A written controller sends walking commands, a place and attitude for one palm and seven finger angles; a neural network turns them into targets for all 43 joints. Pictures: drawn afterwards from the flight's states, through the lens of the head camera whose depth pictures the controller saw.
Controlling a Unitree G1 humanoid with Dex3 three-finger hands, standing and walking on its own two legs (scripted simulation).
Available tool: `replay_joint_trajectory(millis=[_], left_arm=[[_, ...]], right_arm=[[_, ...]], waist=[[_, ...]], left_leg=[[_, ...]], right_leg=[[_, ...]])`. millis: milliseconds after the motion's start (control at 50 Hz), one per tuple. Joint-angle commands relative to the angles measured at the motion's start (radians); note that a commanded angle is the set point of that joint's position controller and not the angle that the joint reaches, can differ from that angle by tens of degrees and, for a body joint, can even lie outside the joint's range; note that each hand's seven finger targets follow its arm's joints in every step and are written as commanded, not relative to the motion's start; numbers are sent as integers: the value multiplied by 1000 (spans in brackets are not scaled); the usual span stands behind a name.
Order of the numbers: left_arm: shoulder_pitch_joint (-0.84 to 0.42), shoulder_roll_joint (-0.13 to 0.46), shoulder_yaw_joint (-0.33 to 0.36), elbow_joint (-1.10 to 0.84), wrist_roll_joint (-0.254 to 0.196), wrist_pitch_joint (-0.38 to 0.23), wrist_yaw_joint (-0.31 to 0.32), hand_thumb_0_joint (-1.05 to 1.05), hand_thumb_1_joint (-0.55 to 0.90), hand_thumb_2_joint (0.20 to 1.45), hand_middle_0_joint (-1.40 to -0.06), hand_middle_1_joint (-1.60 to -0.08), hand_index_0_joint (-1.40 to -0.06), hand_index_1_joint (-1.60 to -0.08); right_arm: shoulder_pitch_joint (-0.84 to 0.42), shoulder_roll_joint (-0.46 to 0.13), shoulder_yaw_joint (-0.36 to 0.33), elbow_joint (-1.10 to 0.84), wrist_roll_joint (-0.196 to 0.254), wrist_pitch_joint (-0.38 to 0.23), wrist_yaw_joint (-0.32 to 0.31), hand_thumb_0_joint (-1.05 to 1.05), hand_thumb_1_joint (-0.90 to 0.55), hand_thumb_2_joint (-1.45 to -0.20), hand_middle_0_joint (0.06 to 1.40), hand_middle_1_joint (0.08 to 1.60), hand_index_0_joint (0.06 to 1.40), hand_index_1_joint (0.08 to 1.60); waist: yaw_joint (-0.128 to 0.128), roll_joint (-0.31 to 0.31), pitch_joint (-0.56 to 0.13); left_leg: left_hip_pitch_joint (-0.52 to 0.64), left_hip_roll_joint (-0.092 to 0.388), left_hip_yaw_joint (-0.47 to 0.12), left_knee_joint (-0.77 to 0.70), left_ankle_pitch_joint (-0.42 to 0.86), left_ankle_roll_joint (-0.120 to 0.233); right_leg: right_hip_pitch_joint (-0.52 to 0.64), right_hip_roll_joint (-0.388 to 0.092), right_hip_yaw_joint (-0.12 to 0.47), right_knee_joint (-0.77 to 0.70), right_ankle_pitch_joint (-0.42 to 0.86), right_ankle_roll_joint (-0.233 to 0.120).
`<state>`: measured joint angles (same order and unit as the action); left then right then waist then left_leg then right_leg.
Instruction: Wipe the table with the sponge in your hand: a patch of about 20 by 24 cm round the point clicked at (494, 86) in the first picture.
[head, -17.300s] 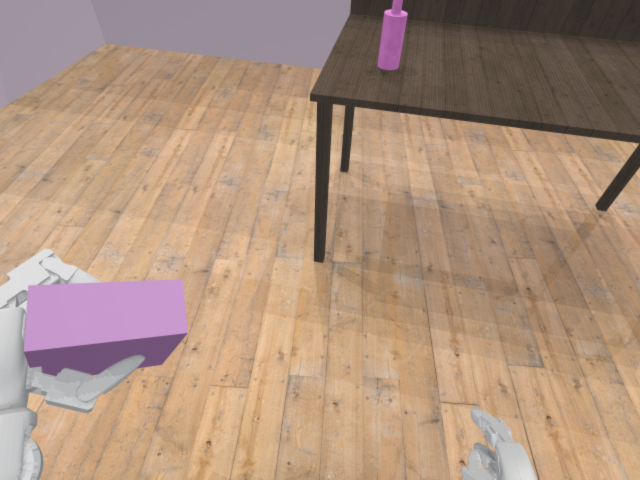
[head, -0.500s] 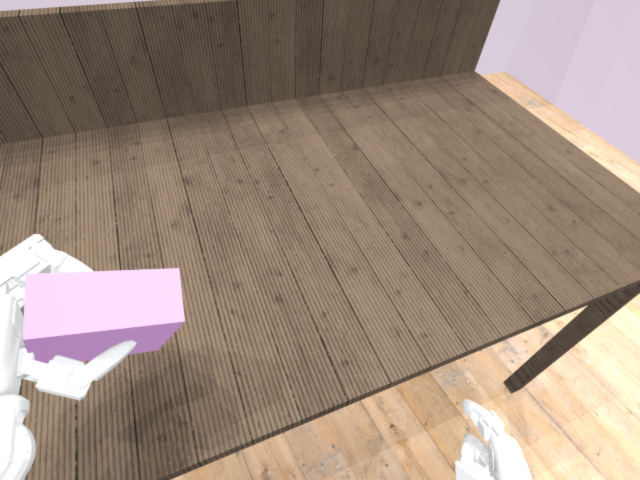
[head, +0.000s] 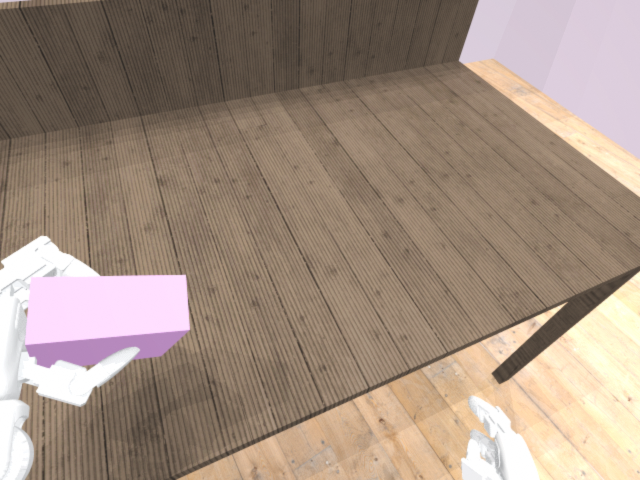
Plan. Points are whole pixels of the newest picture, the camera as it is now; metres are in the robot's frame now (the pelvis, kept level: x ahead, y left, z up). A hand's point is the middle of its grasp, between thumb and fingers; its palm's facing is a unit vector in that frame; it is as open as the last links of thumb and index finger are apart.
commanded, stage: come to a stop and stand still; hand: left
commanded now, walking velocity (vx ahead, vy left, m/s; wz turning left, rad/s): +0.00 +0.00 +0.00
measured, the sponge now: (130, 322) +0.23 +0.21 +0.13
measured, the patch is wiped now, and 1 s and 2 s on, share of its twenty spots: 0.00 0.00 0.00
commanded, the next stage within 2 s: look again from close up in 0.88 s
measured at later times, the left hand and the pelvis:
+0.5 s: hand (40, 293) +0.23 +0.27 +0.17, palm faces +0.44 -0.82 -0.37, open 9.4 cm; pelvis -0.01 +0.01 +0.00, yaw -1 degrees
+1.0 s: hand (37, 322) +0.21 +0.28 +0.15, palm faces +0.37 -0.86 -0.35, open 9.4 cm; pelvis +0.00 +0.03 +0.00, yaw +0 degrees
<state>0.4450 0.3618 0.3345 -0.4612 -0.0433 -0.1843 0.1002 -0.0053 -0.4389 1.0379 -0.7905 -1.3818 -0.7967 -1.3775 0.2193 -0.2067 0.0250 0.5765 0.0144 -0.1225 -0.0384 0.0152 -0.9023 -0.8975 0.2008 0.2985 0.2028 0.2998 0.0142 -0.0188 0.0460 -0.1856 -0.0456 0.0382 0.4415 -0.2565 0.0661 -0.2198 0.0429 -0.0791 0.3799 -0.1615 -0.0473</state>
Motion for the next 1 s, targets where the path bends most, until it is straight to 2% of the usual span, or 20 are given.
replay_joint_trajectory(millis=[0, 80, 200, 280, 300, 320, 340, 360, 380, 420, 460, 520, 540, 580, 600, 680, 760, 840, 900, 980], left_arm=[[-63, 159, 117, -244, -21, -73, 20, 0, 100, 1300, -1200, -1600, -1200, -1600], [-36, 186, 149, -238, -19, -60, 23, 0, 100, 1300, -1200, -1600, -1200, -1600], [-46, 137, 99, -197, -26, -48, 16, 0, 100, 1300, -1200, -1600, -1200, -1600], [-103, 177, 117, -248, -16, -42, 22, 0, 100, 1300, -1200, -1600, -1200, -1600], [-1132, 934, 643, -470, 162, -157, 22, 0, 100, 1300, -1200, -1600, -1200, -1600], [-554, 341, 281, 126, 45, -120, -19, 0, 100, 1300, -1200, -1600, -1200, -1600], [-279, 262, 220, 53, 9, -118, -12, 0, 100, 1300, -1200, -1600, -1200, -1600], [-236, 169, 130, 43, -8, -114, -16, 0, 100, 1300, -1200, -1600, -1200, -1600], [-211, 95, 69, -18, -27, -127, -30, 0, 100, 1300, -1200, -1600, -1200, -1600], [-127, 124, 55, -147, -23, -146, -23, 0, 100, 1300, -1200, -1600, -1200, -1600], [-54, 130, 55, -172, -18, -144, -13, 0, 100, 1300, -1200, -1600, -1200, -1600], [-48, 196, 140, -157, -21, -134, 2, 0, 100, 1300, -1200, -1600, -1200, -1600], [-62, 221, 175, -150, -25, -135, 6, 0, 100, 1300, -1200, -1600, -1200, -1600], [-121, 287, 250, -171, -27, -135, 13, 0, 100, 1300, -1200, -1600, -1200, -1600], [-124, 236, 207, -158, -32, -139, 7, 0, 100, 1300, -1200, -1600, -1200, -1600], [-213, 217, 157, -251, -23, -145, 1, 0, 100, 1300, -1200, -1600, -1200, -1600], [-166, 151, 82, -269, -15, -139, 6, 0, 100, 1300, -1200, -1600, -1200, -1600], [-89, 152, 104, -211, -13, -117, 12, 0, 100, 1300, -1200, -1600, -1200, -1600], [-70, 134, 105, -161, -17, -108, 11, 0, 100, 1300, -1200, -1600, -1200, -1600], [-117, 185, 148, -204, -13, -99, 13, 0, 100, 1300, -1200, -1600, -1200, -1600]], right_arm=[[-87, -118, -44, -162, 3, -55, -9, 0, -900, -900, 200, 300, 200, 300], [-98, -117, -50, -162, 13, -49, -9, 0, -900, -900, 200, 300, 200, 300], [-89, -116, -44, -163, 7, -33, -14, 0, -900, -900, 200, 300, 200, 300], [-105, -120, -47, -163, 14, -36, -15, 0, -900, -900, 200, 300, 200, 300], [71, -153, -48, -125, -37, -97, -4, 0, -900, -900, 200, 300, 200, 300], [-55, -38, -4, -101, -17, -89, 0, 0, -900, -900, 200, 300, 200, 300], [-47, -87, -46, -151, -11, -97, -2, 0, -900, -900, 200, 300, 200, 300], [-32, -120, -54, -147, -5, -101, 11, 0, -900, -900, 200, 300, 200, 300], [-87, -109, -53, -143, 10, -108, 28, 0, -900, -900, 200, 300, 200, 300], [-65, -128, -54, -153, 2, -106, 44, 0, -900, -900, 200, 300, 200, 300], [-70, -123, -53, -160, 2, -110, 50, 0, -900, -900, 200, 300, 200, 300], [-84, -124, -56, -166, 5, -104, 33, 0, -900, -900, 200, 300, 200, 300], [-86, -127, -59, -163, 4, -103, 23, 0, -900, -900, 200, 300, 200, 300], [-114, -127, -56, -161, 8, -94, 7, 0, -900, -900, 200, 300, 200, 300], [-99, -113, -52, -164, 7, -90, -3, 0, -900, -900, 200, 300, 200, 300], [-109, -111, -47, -159, 11, -109, -2, 0, -900, -900, 200, 300, 200, 300], [-69, -121, -56, -147, 3, -119, 9, 0, -900, -900, 200, 300, 200, 300], [-69, -129, -63, -147, 3, -98, 14, 0, -900, -900, 200, 300, 200, 300], [-77, -120, -54, -152, 3, -71, 10, 0, -900, -900, 200, 300, 200, 300], [-94, -111, -53, -170, 10, -61, 0, 0, -900, -900, 200, 300, 200, 300]], waist=[[-1, 79, -175], [0, 82, -170], [-4, 63, -149], [-2, 75, -144], [-11, 1, 27], [10, 70, -208], [53, 69, -127], [21, 128, -178], [16, 255, -231], [30, 217, -206], [36, 73, -173], [27, -102, -130], [24, -110, -127], [18, -49, -134], [16, -15, -120], [14, 198, -161], [16, 138, -195], [15, 46, -176], [12, 61, -140], [12, 97, -126]], left_leg=[[-28, 134, -147, -75, 245, -69], [-19, 138, -138, -75, 234, -69], [-28, 144, -147, -92, 201, -59], [-26, 145, -146, -97, 178, -57], [-176, 135, -37, -8, 184, -19], [-41, 115, -120, -40, 220, -15], [-54, 108, -116, -32, 165, -46], [-37, 90, -109, -51, 127, -53], [-3, 99, -93, -65, 147, -51], [-99, 130, -134, -95, 119, -31], [-151, 132, -148, -109, 79, -27], [-147, 130, -170, -112, 66, -38], [-132, 127, -171, -105, 84, -44], [-92, 129, -167, -104, 88, -50], [-106, 132, -179, -108, 106, -50], [-43, 129, -143, -82, 210, -67], [-18, 136, -157, -54, 338, -86], [-30, 148, -166, -61, 382, -110], [-61, 152, -166, -89, 327, -117], [-74, 156, -156, -111, 276, -118]], right_leg=[[168, -141, 148, -12, 222, -2], [156, -139, 158, -19, 217, 1], [143, -140, 149, -45, 184, 5], [138, -138, 158, -48, 170, 6], [-20, -81, 106, -81, 110, 156], [23, -155, 124, -17, 21, 24], [76, -140, 231, -80, 83, 26], [134, -149, 228, -45, 82, 2], [137, -137, 190, 17, 99, 8], [188, -130, 161, 46, 72, 28], [205, -124, 150, 41, 46, 31], [153, -120, 136, 13, 10, 26], [138, -124, 144, 5, 15, 25], [101, -122, 152, 11, 4, 25], [110, -132, 132, 16, 22, 22], [127, -123, 138, 61, 122, 13], [169, -125, 121, 65, 195, 11], [165, -121, 107, 63, 208, 13], [135, -116, 89, 55, 142, 16], [141, -110, 98, 60, 132, 20]])
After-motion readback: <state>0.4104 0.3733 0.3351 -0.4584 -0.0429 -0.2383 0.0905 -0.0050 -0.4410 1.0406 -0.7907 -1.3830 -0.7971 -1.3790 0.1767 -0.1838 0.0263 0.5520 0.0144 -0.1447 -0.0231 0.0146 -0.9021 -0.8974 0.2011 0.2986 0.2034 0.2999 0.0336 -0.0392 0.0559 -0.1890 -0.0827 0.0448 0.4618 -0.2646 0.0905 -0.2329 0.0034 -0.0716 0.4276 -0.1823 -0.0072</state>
